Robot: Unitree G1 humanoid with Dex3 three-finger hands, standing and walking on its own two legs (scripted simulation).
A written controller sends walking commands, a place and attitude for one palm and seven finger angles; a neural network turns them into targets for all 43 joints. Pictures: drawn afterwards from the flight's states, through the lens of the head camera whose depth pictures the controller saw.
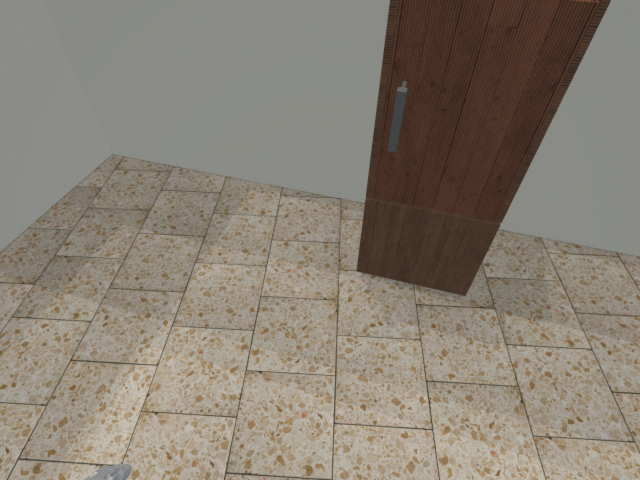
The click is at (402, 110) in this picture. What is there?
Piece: cupboard door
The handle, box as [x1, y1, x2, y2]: [387, 81, 407, 151]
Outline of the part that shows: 406,81 403,81 402,85 397,89 387,150 395,151 407,89 405,87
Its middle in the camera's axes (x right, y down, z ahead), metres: +0.20 -0.32 +1.00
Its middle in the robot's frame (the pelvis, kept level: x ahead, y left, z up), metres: +0.97 -0.15 -0.04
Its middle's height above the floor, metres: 0.73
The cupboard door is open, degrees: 0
